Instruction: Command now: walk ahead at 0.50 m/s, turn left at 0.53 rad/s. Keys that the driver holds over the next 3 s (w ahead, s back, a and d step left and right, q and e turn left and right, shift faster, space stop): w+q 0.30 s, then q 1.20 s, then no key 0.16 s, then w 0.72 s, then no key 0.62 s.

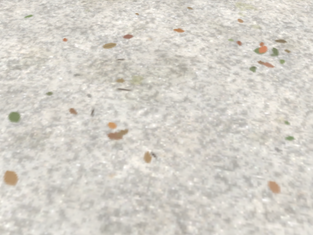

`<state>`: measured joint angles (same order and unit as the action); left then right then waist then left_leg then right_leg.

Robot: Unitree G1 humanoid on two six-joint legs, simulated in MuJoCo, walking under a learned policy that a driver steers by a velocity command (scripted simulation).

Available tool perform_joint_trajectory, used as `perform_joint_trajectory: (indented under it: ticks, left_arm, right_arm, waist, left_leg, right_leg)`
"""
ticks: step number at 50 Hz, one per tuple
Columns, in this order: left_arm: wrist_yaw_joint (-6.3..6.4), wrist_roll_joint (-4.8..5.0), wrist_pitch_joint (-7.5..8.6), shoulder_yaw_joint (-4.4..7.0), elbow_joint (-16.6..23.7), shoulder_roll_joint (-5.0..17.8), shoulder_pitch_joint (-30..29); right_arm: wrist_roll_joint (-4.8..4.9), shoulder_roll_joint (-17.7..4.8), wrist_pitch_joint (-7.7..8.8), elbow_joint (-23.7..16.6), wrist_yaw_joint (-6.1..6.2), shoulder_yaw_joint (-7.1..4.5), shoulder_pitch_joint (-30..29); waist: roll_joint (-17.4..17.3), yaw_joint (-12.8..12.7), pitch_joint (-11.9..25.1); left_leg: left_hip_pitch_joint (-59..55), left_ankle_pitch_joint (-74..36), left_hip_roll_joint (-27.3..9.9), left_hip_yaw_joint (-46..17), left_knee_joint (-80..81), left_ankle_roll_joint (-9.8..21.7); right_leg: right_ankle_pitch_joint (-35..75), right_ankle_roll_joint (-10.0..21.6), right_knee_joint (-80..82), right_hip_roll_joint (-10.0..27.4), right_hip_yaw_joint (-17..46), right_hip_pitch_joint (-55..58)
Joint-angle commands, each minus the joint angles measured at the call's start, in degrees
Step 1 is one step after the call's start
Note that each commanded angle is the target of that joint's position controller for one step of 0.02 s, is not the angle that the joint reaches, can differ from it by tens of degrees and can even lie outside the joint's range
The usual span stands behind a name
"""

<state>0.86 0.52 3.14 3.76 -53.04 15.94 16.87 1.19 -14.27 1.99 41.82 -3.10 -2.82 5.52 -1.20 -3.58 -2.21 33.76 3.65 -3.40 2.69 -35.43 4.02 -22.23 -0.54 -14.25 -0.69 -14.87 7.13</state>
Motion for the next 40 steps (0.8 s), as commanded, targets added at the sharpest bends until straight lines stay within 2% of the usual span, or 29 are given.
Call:
perform_joint_trajectory:
  ticks: [1, 2, 3, 4, 5, 6, 7, 8, 9, 12, 15, 17, 19, 21, 23, 24, 25, 26, 27, 28, 29, 30, 31, 32, 33, 35, 38, 40]
  left_arm:
    - [0.99, 0.45, -1.09, 2.89, 3.3, 12.2, -2.1]
    - [1.17, 0.56, -1.11, 2.57, 3.9, 11.7, -3.1]
    - [0.7, -1.19, -0.14, 0.84, 6.1, 6.2, 0.8]
    - [-0.39, -1.01, 2.34, -0.71, 7.8, 2.9, 1.3]
    - [-1.41, 1.23, 4.3, 0.52, 9.2, 7.8, -5.8]
    - [-1.73, 2.2, 5.29, 0.43, 10.4, 7.9, -8.5]
    - [-1.35, 1.1, 5.56, 0.48, 9.9, 7.4, -8.4]
    - [-1.03, -0.07, 5.06, 1.06, 9.2, 8.2, -7.5]
    - [-1.09, -0.44, 4.24, 1.27, 9.1, 8.2, -6.5]
    - [-0.79, -1.45, 2.6, 0.98, 9.9, 6.1, -7.1]
    - [-0.69, -1.37, 2.45, 0.27, 12.2, 4.4, -13.9]
    - [-0.97, -1.28, 2.72, -0.08, 13.5, 3.7, -17.6]
    - [-1.36, -0.88, 2.97, 0.08, 14.7, 4.2, -19.5]
    - [-1.71, -0.74, 3.03, 0.64, 15.1, 5.7, -19.1]
    - [-1.91, -0.85, 3.38, 1.39, 14.6, 7.4, -16.6]
    - [-1.82, -1.13, 3.72, 1.71, 13.8, 8.0, -13.5]
    - [-1.51, -2.02, 4.09, 2.11, 13.4, 9.3, -9.7]
    - [-0.94, -2.99, 3.92, 2.52, 13.4, 12.4, -4.4]
    - [-1.2, -3.04, 2.71, 2.75, 12.5, 13.9, -3.0]
    - [-1.24, -1.33, 1.73, 2.24, 14.0, 10.1, -6.0]
    - [-0.78, -1.15, 0.88, 1.11, 15.4, 6.2, -8.6]
    - [-0.54, -1.55, -0.1, 0.46, 15.4, 5.1, -11.3]
    - [-0.34, -1.53, -0.76, 0.26, 15.3, 4.9, -13.3]
    - [-0.11, -2.01, -1.07, 0.53, 14.9, 6.2, -14.1]
    - [0.05, -2.28, -1.07, 0.8, 14.5, 6.6, -14.3]
    - [0.33, -2.08, -0.98, 1.2, 13.7, 7.2, -13.5]
    - [0.63, -1.46, -1.52, 1.77, 13.2, 8.5, -13.9]
    - [0.54, -1.27, -2.15, 2.06, 13.1, 9.4, -14.8]
  right_arm:
    - [0.25, -8.7, 0.26, -3.5, -0.31, -3.47, 6.7]
    - [0.32, -11.9, 0.08, -1.3, 0.53, -5.38, 16.1]
    - [0.33, -18.3, -0.39, -0.2, 1.84, -7.19, 21.0]
    - [0.24, -18.7, 0.44, -2.2, 1.61, -6.48, 18.9]
    - [-0.28, -13.9, 1.1, -2.4, 1.31, -5.01, 18.7]
    - [-0.41, -12.0, 1.65, -2.5, 1.31, -4.45, 16.0]
    - [-0.29, -10.5, 1.91, -3.0, 1.28, -4.0, 12.0]
    - [-0.57, -8.6, 2.02, -3.9, 1.5, -3.37, 9.0]
    - [-1.02, -8.2, 2.0, -4.8, 1.73, -3.09, 7.7]
    - [-0.61, -10.3, 2.22, -4.8, 2.72, -3.61, 8.6]
    - [-0.3, -11.4, 1.82, -4.1, 3.75, -3.99, 11.0]
    - [-0.31, -11.8, 1.14, -3.7, 4.15, -4.16, 12.1]
    - [-0.17, -12.1, 0.34, -2.7, 4.39, -4.41, 14.2]
    - [0.08, -11.2, -0.46, -2.6, 4.84, -4.29, 14.6]
    - [-0.1, -10.6, -1.02, -3.5, 5.43, -4.26, 12.9]
    - [-0.06, -10.0, -1.17, -4.4, 5.59, -4.11, 10.9]
    - [-0.2, -8.2, -1.08, -5.5, 5.5, -3.52, 10.1]
    - [-1.43, -4.8, -1.01, -7.0, 5.48, -2.31, 11.6]
    - [-0.16, -4.0, -0.97, -6.8, 5.0, -1.8, 25.6]
    - [0.4, -10.8, -1.66, -4.4, 4.97, -3.07, 26.7]
    - [0.5, -13.5, -2.72, -5.1, 5.17, -4.0, 18.9]
    - [0.29, -13.5, -3.88, -5.6, 5.66, -4.24, 15.2]
    - [-0.07, -13.2, -4.79, -6.4, 5.96, -4.43, 13.4]
    - [0.06, -11.3, -5.41, -6.8, 5.88, -4.1, 13.6]
    - [0.07, -9.6, -5.6, -7.1, 5.89, -3.73, 14.1]
    - [-0.21, -7.9, -5.35, -7.9, 5.88, -3.22, 13.1]
    - [-0.56, -7.7, -5.13, -9.3, 5.29, -2.85, 10.3]
    - [-0.45, -7.8, -5.23, -9.7, 4.66, -2.75, 9.1]
  waist:
    - [6.0, 7.5, 4.9]
    - [3.9, 12.6, 9.6]
    - [-8.3, 10.9, 15.2]
    - [-11.8, 7.8, 22.3]
    - [-5.7, 11.0, 19.1]
    - [-3.1, 9.6, 12.0]
    - [1.6, 6.6, 7.4]
    - [1.1, 4.6, 5.5]
    - [-0.2, 3.2, 4.9]
    - [-0.4, 2.5, 3.8]
    - [-1.7, 4.8, 2.1]
    - [-3.1, 6.1, 1.3]
    - [-4.3, 7.1, 2.6]
    - [-5.1, 6.6, 3.8]
    - [-6.4, 4.8, 4.8]
    - [-6.6, 2.8, 5.9]
    - [-4.9, 1.0, 9.4]
    - [4.5, 0.2, 17.3]
    - [20.2, 6.2, 25.7]
    - [13.6, 5.4, 24.2]
    - [9.3, 3.1, 16.6]
    - [6.0, 3.4, 12.6]
    - [6.5, 4.0, 8.4]
    - [8.3, 4.9, 6.1]
    - [9.3, 5.1, 5.3]
    - [9.3, 4.5, 6.3]
    - [8.0, 3.7, 8.9]
    - [8.4, 3.6, 8.6]
  left_leg:
    - [-10.8, 6.7, 5.6, 4.3, 0.3, 3.9]
    - [-25.7, 3.4, 6.8, 2.3, 4.8, 6.3]
    - [-46.5, 5.3, -6.1, -20.0, 5.3, 13.2]
    - [-56.9, 13.4, -16.0, -49.7, 15.7, 22.0]
    - [-55.2, 14.0, -15.0, -45.4, 18.8, 18.7]
    - [-47.6, 10.5, -13.1, -37.0, 19.1, 16.3]
    - [-38.9, 4.5, -10.4, -30.6, 19.5, 14.3]
    - [-32.7, -1.0, -8.4, -26.1, 20.4, 13.2]
    - [-28.6, -3.8, -7.1, -24.4, 21.6, 12.9]
    - [-22.5, -10.4, -5.1, -19.8, 23.3, 13.3]
    - [-20.1, -7.3, -2.2, -16.5, 23.0, 10.9]
    - [-18.1, -10.6, -0.3, -14.8, 20.4, 8.5]
    - [-18.9, -12.6, -0.5, -16.2, 17.6, 6.7]
    - [-22.4, -11.5, -1.3, -19.7, 13.4, 5.6]
    - [-25.5, -12.3, -2.1, -23.7, 8.1, 4.5]
    - [-25.7, -12.0, -1.0, -24.2, 4.3, 3.2]
    - [-23.9, -9.9, 2.4, -22.5, -3.2, 1.0]
    - [-15.5, 11.2, 7.1, -17.0, -18.9, -1.9]
    - [-1.4, 41.8, 12.4, -14.1, -33.8, -4.7]
    - [2.0, 35.7, 6.7, -14.7, -40.3, -6.4]
    - [4.3, 31.0, 5.0, -11.9, -41.7, -7.5]
    - [3.6, 27.5, 3.2, -10.1, -40.3, -8.1]
    - [2.5, 25.6, 1.8, -9.4, -38.3, -8.3]
    - [-1.2, 23.8, 1.4, -7.7, -36.1, -8.3]
    - [-3.1, 22.5, 1.5, -6.3, -33.5, -8.2]
    - [-3.4, 21.1, 0.8, -5.3, -28.5, -8.3]
    - [-5.2, 17.2, -1.0, -5.0, -21.5, -7.9]
    - [-8.2, 15.4, -1.1, -3.8, -17.1, -7.3]
  right_leg:
    - [66.8, 6.2, -17.8, 16.2, 2.2, -0.1]
    - [60.2, 4.2, -31.2, 13.7, 1.3, -7.7]
    - [26.1, 0.9, -52.2, 7.4, 1.4, -29.9]
    - [-12.0, -0.4, -65.8, -3.2, 14.0, -46.0]
    - [-9.0, 1.2, -67.3, 0.5, 20.9, -52.3]
    - [-3.9, 2.5, -63.5, 3.0, 20.2, -53.3]
    - [-0.1, 2.4, -57.6, 5.4, 19.9, -50.4]
    - [2.3, 1.8, -53.1, 7.1, 19.8, -46.4]
    - [3.8, 1.1, -51.3, 7.6, 19.9, -43.1]
    - [8.4, -2.2, -43.8, 6.9, 18.2, -41.4]
    - [19.2, -3.8, -30.1, 4.9, 17.7, -40.8]
    - [25.2, -3.8, -21.7, 2.1, 16.7, -37.1]
    - [28.5, -3.4, -17.9, -0.2, 16.6, -34.0]
    - [26.9, -2.5, -14.9, -0.9, 18.5, -33.0]
    - [23.2, -1.0, -13.0, -0.8, 19.8, -31.2]
    - [25.1, 0.1, -10.4, -0.3, 19.2, -27.6]
    - [32.9, 2.2, -8.3, 2.9, 20.2, -19.4]
    - [53.3, 5.8, -12.3, 14.8, 30.0, -4.1]
    - [57.5, 18.3, -12.3, 29.2, 50.9, 10.1]
    - [40.1, 18.1, -9.9, 28.0, 52.4, 5.7]
    - [31.6, 15.1, -8.4, 23.4, 42.4, -0.6]
    - [25.3, 13.2, -6.5, 20.1, 36.5, -7.6]
    - [21.9, 12.8, -4.7, 17.9, 32.6, -14.2]
    - [21.0, 12.3, -2.4, 15.6, 28.2, -20.1]
    - [21.5, 12.5, -1.0, 14.3, 25.0, -22.2]
    - [26.0, 14.3, -0.3, 15.5, 22.5, -20.3]
    - [27.6, 15.4, -0.2, 18.0, 20.2, -17.3]
    - [24.8, 14.9, 0.4, 18.1, 17.8, -18.3]
